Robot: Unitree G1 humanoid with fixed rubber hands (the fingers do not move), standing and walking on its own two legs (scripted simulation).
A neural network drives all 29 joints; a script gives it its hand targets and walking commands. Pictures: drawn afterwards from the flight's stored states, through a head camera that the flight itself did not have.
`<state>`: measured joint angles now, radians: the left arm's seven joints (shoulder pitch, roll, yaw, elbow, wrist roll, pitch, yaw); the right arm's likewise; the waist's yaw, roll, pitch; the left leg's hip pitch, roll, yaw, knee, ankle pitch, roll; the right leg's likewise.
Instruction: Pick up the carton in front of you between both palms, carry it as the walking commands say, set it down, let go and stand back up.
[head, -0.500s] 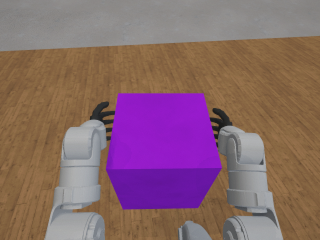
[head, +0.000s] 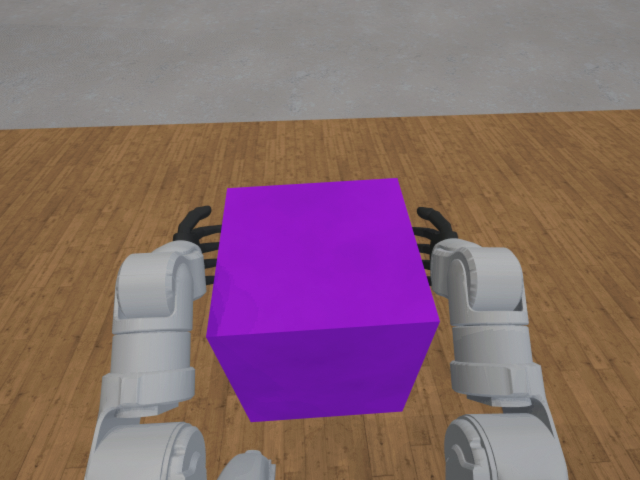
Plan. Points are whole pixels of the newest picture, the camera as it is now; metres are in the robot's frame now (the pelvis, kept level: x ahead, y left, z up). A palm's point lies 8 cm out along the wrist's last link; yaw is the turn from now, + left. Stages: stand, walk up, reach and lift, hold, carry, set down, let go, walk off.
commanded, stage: carry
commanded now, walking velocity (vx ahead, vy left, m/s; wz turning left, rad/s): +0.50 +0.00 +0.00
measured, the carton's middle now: (320, 306) +0.34 +0.01 +0.02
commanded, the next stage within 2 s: none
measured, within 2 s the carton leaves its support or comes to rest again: neither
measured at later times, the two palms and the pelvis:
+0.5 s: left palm (250, 137) +0.67 +0.15 +0.03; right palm (418, 156) +0.63 -0.15 +0.03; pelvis +0.31 +0.04 -0.06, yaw -3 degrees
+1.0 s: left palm (273, 77) +0.92 +0.14 +0.01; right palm (406, 80) +0.92 -0.16 +0.00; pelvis +0.56 -0.02 -0.10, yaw +0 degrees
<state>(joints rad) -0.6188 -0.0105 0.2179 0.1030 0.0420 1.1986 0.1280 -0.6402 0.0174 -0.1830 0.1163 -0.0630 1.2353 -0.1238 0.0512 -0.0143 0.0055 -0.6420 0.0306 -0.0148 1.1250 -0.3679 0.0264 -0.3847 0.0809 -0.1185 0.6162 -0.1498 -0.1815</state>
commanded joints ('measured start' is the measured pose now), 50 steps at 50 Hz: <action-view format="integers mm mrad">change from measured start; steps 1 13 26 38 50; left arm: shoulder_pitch -784 -608 -639 -567 -782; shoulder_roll -1175 -1064 -1146 -1002 -1141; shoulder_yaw -693 -707 -644 -710 -667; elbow -166 -63 -92 -188 -151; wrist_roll -505 -456 -367 -329 -460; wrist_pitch -25 -33 -75 -58 -22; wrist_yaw -269 -274 -203 -179 -253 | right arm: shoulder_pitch -709 -581 -789 -623 -768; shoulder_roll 1097 938 1165 1024 1116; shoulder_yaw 607 613 684 689 615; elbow -184 -145 -211 -230 -152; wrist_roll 376 304 525 493 446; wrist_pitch -83 -65 -110 -105 -66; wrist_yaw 170 178 251 247 212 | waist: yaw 2 33 -93 -159 -52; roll -87 -77 101 124 -64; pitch -513 -447 -492 -456 -561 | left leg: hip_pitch -126 217 646 761 299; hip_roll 2 -103 196 33 -48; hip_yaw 30 151 -309 -28 19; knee -67 -728 -685 -449 -299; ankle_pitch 138 659 588 946 -119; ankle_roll -2 69 167 72 -29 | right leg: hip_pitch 486 456 -359 -178 362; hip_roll -279 -151 -108 9 -352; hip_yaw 332 161 129 -26 343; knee -116 190 513 -138 -215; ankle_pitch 705 676 -192 394 750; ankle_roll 31 72 165 130 16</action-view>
